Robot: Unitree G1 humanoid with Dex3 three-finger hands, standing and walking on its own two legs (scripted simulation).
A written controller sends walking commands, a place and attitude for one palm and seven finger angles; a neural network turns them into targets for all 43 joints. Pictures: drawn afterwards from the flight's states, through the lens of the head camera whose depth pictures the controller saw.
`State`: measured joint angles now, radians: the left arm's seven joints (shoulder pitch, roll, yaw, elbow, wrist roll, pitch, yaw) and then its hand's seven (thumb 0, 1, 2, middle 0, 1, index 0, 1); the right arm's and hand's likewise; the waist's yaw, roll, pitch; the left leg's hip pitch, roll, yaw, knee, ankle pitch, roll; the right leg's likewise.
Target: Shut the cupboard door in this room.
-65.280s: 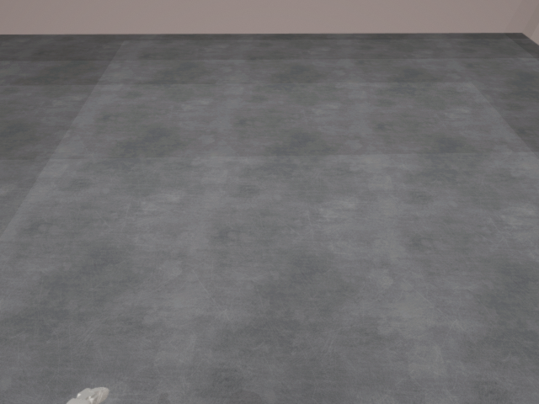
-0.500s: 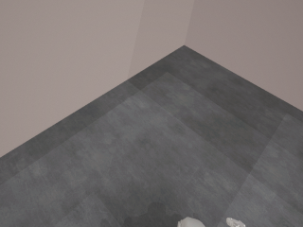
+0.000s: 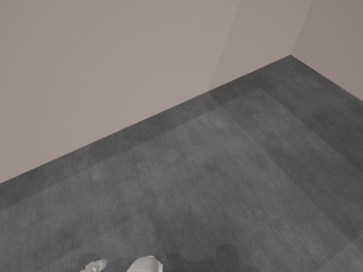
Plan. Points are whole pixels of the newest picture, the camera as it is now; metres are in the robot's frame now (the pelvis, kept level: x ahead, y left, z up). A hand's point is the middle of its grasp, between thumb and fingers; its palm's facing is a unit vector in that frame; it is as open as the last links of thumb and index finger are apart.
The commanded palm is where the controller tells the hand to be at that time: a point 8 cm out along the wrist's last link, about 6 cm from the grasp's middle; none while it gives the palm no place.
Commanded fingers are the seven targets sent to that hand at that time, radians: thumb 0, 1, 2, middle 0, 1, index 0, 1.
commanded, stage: walk to a spot facing it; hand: left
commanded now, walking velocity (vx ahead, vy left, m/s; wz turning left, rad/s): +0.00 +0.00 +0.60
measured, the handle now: out of the picture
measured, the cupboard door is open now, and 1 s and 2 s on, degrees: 99 99 99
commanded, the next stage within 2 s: none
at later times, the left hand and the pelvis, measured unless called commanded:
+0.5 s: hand out of the picture +0.06 +0.26 -0.16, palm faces +0.31 -0.91 -0.26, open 7.4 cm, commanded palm none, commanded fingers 0.00 0.90 0.90 -0.20 -0.30 -0.20 -0.30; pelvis +0.02 +0.03 +0.00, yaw +17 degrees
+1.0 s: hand out of the picture -0.06 +0.20 -0.17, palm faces +0.61 -0.75 -0.26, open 7.4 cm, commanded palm none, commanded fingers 0.00 0.90 0.90 -0.20 -0.30 -0.20 -0.30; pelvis +0.03 +0.01 -0.01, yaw +37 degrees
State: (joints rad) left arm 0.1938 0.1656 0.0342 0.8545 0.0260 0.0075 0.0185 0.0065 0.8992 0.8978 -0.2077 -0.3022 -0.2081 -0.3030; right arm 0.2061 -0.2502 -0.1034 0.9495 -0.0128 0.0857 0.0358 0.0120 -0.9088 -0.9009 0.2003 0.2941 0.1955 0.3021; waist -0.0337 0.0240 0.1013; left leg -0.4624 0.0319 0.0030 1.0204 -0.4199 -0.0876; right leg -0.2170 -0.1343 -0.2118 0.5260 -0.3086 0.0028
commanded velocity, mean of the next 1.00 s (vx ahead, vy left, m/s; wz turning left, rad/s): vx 0.01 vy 0.00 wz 0.60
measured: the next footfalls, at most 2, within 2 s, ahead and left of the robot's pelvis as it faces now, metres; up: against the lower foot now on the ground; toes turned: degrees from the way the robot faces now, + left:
left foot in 0.16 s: +0.02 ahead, +0.15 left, +0.00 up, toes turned +11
right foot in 0.60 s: +0.13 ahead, -0.08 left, +0.00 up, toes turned +16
